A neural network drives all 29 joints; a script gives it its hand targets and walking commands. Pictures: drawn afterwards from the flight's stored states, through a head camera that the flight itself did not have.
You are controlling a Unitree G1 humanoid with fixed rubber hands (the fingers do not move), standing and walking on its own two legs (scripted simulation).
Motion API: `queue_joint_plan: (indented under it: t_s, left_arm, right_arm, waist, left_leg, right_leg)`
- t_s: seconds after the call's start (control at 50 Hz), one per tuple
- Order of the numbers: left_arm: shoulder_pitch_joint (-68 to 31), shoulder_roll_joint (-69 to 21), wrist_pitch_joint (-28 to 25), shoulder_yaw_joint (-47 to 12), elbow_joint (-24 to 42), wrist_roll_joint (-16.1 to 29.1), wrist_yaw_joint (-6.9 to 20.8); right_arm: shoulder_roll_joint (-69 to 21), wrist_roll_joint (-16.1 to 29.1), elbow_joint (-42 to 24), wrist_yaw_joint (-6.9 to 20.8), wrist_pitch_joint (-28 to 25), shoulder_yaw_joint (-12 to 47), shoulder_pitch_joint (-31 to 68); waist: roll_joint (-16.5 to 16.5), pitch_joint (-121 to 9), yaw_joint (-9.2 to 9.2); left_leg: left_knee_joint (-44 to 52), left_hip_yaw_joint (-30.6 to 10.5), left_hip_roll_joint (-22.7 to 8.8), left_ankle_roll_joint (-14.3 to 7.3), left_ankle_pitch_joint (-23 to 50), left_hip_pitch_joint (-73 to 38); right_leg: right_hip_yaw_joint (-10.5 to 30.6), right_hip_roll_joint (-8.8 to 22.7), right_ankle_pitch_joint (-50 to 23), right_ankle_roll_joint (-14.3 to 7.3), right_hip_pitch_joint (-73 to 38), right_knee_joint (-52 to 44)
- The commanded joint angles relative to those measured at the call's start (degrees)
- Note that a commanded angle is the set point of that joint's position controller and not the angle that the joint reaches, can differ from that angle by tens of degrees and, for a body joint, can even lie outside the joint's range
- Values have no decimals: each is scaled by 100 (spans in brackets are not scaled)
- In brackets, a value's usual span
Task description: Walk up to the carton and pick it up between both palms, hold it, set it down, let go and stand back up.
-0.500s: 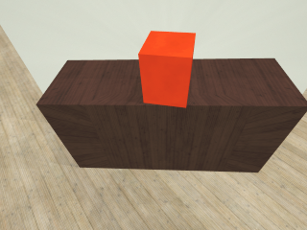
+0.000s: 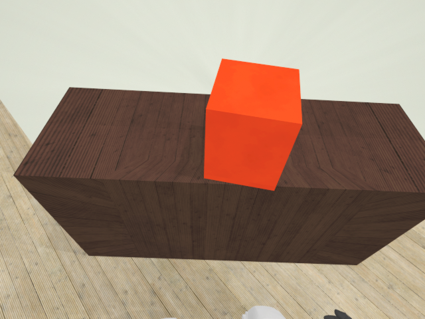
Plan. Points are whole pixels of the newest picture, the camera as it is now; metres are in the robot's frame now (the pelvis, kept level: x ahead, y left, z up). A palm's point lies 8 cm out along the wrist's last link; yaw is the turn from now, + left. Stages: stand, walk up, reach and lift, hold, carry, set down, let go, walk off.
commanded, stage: walk up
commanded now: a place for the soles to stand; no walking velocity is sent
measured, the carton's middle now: (248, 126) +0.57 -0.08 +0.00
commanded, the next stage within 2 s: none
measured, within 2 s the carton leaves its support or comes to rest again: neither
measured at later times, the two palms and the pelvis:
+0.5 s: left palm (113, 271) +0.22 +0.22 -0.10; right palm (350, 294) +0.19 -0.28 -0.12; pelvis +0.15 -0.03 +0.00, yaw +0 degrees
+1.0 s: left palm (105, 262) +0.24 +0.25 -0.11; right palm (335, 240) +0.30 -0.27 -0.09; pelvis +0.17 -0.01 +0.00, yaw +0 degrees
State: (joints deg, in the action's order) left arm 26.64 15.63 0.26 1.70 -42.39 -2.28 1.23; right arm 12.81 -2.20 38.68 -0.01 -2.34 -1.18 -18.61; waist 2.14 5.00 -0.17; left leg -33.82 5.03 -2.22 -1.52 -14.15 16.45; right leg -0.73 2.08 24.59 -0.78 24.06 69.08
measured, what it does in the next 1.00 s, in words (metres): walks ahead: right foot, then left foot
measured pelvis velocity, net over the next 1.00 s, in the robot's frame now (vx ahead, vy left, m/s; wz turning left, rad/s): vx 0.17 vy -0.01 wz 0.00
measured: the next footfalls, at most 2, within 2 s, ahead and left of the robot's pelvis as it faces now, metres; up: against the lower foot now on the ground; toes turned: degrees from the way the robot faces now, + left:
right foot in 0.28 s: +0.20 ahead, -0.12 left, +0.00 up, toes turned -9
left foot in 0.58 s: +0.25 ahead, +0.11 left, +0.00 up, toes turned -10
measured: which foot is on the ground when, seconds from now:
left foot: down 0.00-0.28, up 0.30-0.56, down 0.58-1.00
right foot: up 0.00-0.26, down 0.28-1.00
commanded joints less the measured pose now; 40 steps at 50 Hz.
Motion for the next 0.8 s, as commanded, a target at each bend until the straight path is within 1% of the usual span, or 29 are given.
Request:
queue_joint_plan:
  t_s: [0.0, 0.06, 0.12, 0.14, 0.16, 0.18, 0.2, 0.22, 0.24, 0.26, 0.28, 0.3, 0.32, 0.34, 0.38, 0.42, 0.44, 0.48, 0.5, 0.52, 0.54, 0.56, 0.58, 0.6, 0.62, 0.66, 0.7, 0.74, 0.78]
  left_arm:
    - [477, 267, -181, 172, 536, -3, 95]
    - [-76, 177, -198, 161, 739, -18, 148]
    - [-534, 175, -236, 205, 905, -29, 168]
    - [-647, 192, -251, 235, 947, -26, 151]
    - [-688, 205, -269, 264, 972, -26, 117]
    - [-598, 229, -296, 288, 964, -34, 74]
    - [-327, 276, -338, 313, 904, -47, 24]
    - [-6, 401, -373, 351, 805, -65, -31]
    - [346, 635, -395, 417, 750, -95, -89]
    - [657, 1055, -402, 481, 806, -208, -143]
    - [706, 1474, -276, 627, 818, -14, -228]
    - [517, 1318, -220, 568, 789, 132, -267]
    - [245, 1107, -188, 439, 788, 164, -274]
    - [22, 1049, -175, 378, 799, 76, -287]
    - [-487, 854, -180, 259, 827, 50, -278]
    - [-819, 782, -200, 154, 835, 91, -257]
    - [-890, 739, -202, 108, 832, 128, -249]
    - [-790, 815, -163, 98, 797, 141, -239]
    - [-839, 894, -122, 91, 773, 173, -229]
    - [-997, 958, -78, 73, 778, 221, -211]
    - [-1112, 976, -48, 47, 808, 269, -189]
    - [-1022, 890, -36, 4, 826, 321, -155]
    - [-730, 623, -21, -70, 877, 378, -130]
    - [-407, 417, 68, -147, 803, 336, -176]
    - [-505, 505, 163, -70, 656, 207, -207]
    - [-656, 672, 115, 8, 651, 210, -167]
    - [-567, 754, -10, 25, 580, 199, -143]
    - [-644, 864, -85, 42, 535, 223, -123]
    - [-725, 814, -112, 18, 542, 244, -103]
  right_arm:
    - [1042, 8, -120, -52, -167, -322, -525]
    - [1067, 32, 11, -34, -227, -315, -649]
    - [1218, 24, 84, 23, -204, -353, -768]
    - [1259, 31, 93, 32, -176, -362, -771]
    - [1271, 36, 97, 36, -142, -355, -774]
    - [1273, 35, 86, 37, -107, -333, -736]
    - [1237, 41, 61, 42, -74, -294, -696]
    - [1117, 32, 29, 46, -49, -235, -812]
    - [881, 35, -11, 52, -37, -117, -994]
    - [430, -2, -156, 60, -3, 66, -1257]
    - [793, 21, -225, 11, 177, -110, -1414]
    - [1063, -84, -261, -26, 314, -196, -1004]
    - [1018, -49, -335, -13, 333, -213, -768]
    - [887, 31, -329, 6, 299, -188, -810]
    - [781, 77, -209, 27, 229, -190, -1204]
    - [579, 93, -199, 16, 189, -123, -1220]
    - [522, 111, -241, 5, 165, -89, -1091]
    - [485, 114, -265, -14, 150, -56, -891]
    - [501, 100, -253, -31, 158, -73, -885]
    - [532, 88, -232, -43, 157, -103, -932]
    - [648, 65, -271, -52, 147, -147, -865]
    - [862, 40, -366, -55, 135, -195, -707]
    - [1195, -6, -476, -73, 131, -287, -541]
    - [1529, 219, -541, -78, 178, -332, -233]
    - [1570, 306, -557, -70, 207, -355, 243]
    - [1286, 285, -545, -56, 232, -206, 553]
    - [1212, 285, -541, -30, 227, -141, 541]
    - [1070, 310, -508, 12, 233, -109, 434]
    - [1046, 289, -468, 15, 208, -86, 471]
  waist:
    - [-902, -6, 47]
    - [-962, 114, 135]
    - [-1024, 73, 274]
    - [-1013, 90, 294]
    - [-959, 86, 271]
    - [-811, 46, 159]
    - [-603, -64, -4]
    - [-317, -239, -127]
    - [192, -521, -317]
    - [1326, -1002, -451]
    - [1092, -730, -490]
    - [626, -344, -494]
    - [498, 65, -482]
    - [435, 119, -385]
    - [534, -87, -89]
    - [747, -243, 50]
    - [832, -320, 33]
    - [838, -613, -56]
    - [712, -752, -3]
    - [575, -851, 109]
    - [397, -846, 199]
    - [125, -868, 219]
    - [-587, -1006, 112]
    - [-841, -898, -50]
    - [-978, -618, -85]
    - [-917, -249, -90]
    - [-1055, -420, -131]
    - [-798, -558, 0]
    - [-608, -571, 13]
  left_leg:
    - [1750, -1286, -1216, -1192, 681, -214]
    - [1790, -1068, -1180, -1248, 517, -197]
    - [1762, -976, -1124, -1174, -91, -141]
    - [1681, -975, -1146, -1137, -78, -73]
    - [1487, -961, -1162, -1073, 201, -3]
    - [1165, -873, -1143, -964, 598, 94]
    - [712, -746, -1034, -795, 765, 264]
    - [182, -625, -857, -598, 679, 437]
    - [-745, -306, -568, -371, 398, 743]
    - [-2442, 141, -33, -3, -1453, 1345]
    - [-3247, -75, 243, 165, -2418, 1666]
    - [-3756, -471, -19, 177, -2243, 1773]
    - [-3827, -601, -36, 186, -1944, 1829]
    - [-3683, -678, -67, 193, -1713, 1773]
    - [-2982, -651, -108, 259, -1293, 1097]
    - [-2027, -507, -73, 357, -1176, 581]
    - [-1583, -426, -39, 394, -1047, 449]
    - [-956, -214, 86, 415, -520, 165]
    - [-572, -134, 140, 382, -41, -193]
    - [-100, -60, 196, 318, 565, -662]
    - [350, -165, 181, 213, 1133, -1054]
    - [494, -562, -72, 43, 1394, -1300]
    - [645, -1582, -933, -266, 1370, -1341]
    - [1079, -2168, -1678, -937, 1173, -161]
    - [1247, -2220, -1658, -1132, 387, 595]
    - [1200, -1534, -1049, -694, 393, 807]
    - [945, -1204, -745, -331, 365, 504]
    - [865, -1083, -563, -212, 41, 120]
    - [761, -1054, -538, -194, 435, -90]
  right_leg:
    - [123, 296, -555, 132, 535, -716]
    - [-29, 358, -873, 186, 572, -1858]
    - [-172, 233, -1189, 138, 165, -2750]
    - [-215, 157, -1319, 100, -33, -2938]
    - [-253, 79, -1437, 54, -290, -3110]
    - [-307, 2, -1615, 4, -657, -3360]
    - [-350, -100, -1852, -50, -1206, -3664]
    - [-297, -200, -1798, -124, -1758, -3817]
    - [210, 181, -1722, -306, -2366, -4000]
    - [2162, 1696, -1435, -773, -2887, -4471]
    - [3482, 2416, -752, -1563, -2467, -5129]
    - [3415, 2400, -404, -1759, -1874, -5294]
    - [2681, 2031, -984, -1652, -1478, -5289]
    - [2122, 1794, -1642, -1524, -1348, -5148]
    - [1133, 1339, -2384, -1260, -943, -5041]
    - [638, 1170, -3599, -1269, -766, -4572]
    - [451, 1102, -4212, -1268, -798, -4338]
    - [391, 1053, -4779, -1214, -999, -3998]
    - [366, 1032, -4610, -1132, -911, -3820]
    - [337, 984, -4142, -995, -686, -3650]
    - [360, 942, -3457, -784, -337, -3524]
    - [376, 858, -2437, -501, 44, -3476]
    - [126, 510, -1039, -178, 270, -3053]
    - [-123, 77, 203, 87, -619, -2698]
    - [-37, 69, 307, 104, -1069, -2632]
    - [23, 60, -417, 80, -1101, -3338]
    - [258, 252, -1097, 55, -1150, -3831]
    - [390, 328, -1016, -11, -916, -4033]
    - [369, 335, -1192, -29, -860, -4131]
